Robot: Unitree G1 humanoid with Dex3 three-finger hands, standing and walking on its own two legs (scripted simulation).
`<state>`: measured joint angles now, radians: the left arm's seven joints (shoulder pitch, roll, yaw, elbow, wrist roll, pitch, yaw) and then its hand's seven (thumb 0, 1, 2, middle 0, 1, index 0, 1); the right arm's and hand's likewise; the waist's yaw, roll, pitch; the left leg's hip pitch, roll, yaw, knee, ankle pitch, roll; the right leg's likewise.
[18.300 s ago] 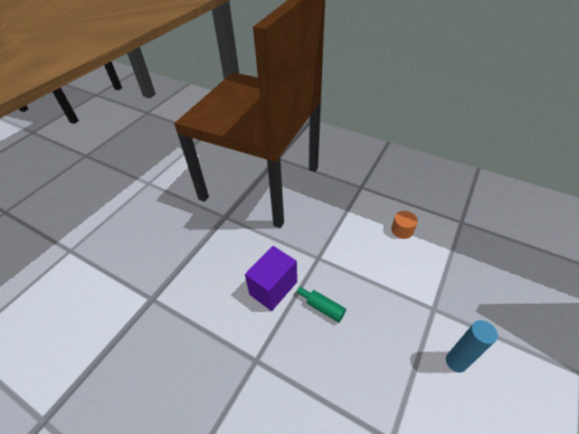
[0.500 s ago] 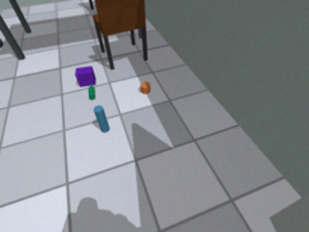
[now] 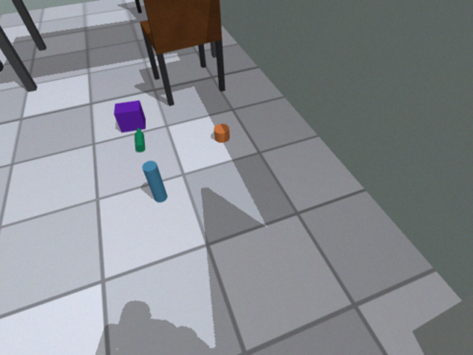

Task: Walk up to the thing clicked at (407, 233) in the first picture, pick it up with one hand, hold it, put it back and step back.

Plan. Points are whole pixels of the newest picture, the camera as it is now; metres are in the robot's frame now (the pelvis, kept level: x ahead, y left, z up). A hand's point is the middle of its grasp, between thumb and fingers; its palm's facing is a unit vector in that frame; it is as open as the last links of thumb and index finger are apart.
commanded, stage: stand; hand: left
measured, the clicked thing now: (221, 133) +1.49 +0.20 -0.74
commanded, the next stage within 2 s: walk up in 0.60 s
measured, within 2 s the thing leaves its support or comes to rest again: neither
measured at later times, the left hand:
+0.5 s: hand out of the picture +0.07 +0.26 -0.16, palm faces -0.01 -0.94 -0.35, open 7.3 cm
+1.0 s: hand out of the picture +0.12 +0.35 -0.18, palm faces +0.00 -0.94 -0.35, open 7.4 cm
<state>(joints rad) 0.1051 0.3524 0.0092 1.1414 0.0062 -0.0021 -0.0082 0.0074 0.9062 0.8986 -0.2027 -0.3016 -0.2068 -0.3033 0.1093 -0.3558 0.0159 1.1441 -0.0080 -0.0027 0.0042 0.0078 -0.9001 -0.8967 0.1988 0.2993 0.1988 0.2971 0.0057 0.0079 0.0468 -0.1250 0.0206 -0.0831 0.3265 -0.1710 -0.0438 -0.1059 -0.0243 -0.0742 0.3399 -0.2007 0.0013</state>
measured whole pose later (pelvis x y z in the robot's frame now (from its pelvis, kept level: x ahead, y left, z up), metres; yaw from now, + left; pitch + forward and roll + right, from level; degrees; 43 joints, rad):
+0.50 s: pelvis +0.00 +0.00 +0.00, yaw +0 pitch -2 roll +0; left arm 0.11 0.35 0.01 1.14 0.01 0.00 -0.01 0.01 0.91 0.90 -0.20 -0.30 -0.21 -0.30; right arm 0.11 -0.36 0.02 1.13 -0.01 0.00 0.00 0.01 -0.90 -0.90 0.20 0.30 0.20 0.30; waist 0.01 0.01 0.05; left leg -0.12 0.02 -0.08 0.32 -0.18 -0.04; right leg -0.10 -0.02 -0.07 0.33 -0.20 0.00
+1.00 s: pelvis +0.09 +0.06 -0.02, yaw +0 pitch -3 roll +1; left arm 0.29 0.47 0.08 1.02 0.02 0.01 -0.06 0.01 0.91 0.90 -0.20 -0.30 -0.20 -0.30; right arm 0.25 -0.41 -0.10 0.98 -0.03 -0.07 0.06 0.01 -0.90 -0.90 0.20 0.30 0.20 0.30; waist 0.00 -0.09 0.03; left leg -0.26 0.02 0.10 0.58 -0.26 0.02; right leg -0.37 -0.01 0.09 1.08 -0.39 -0.05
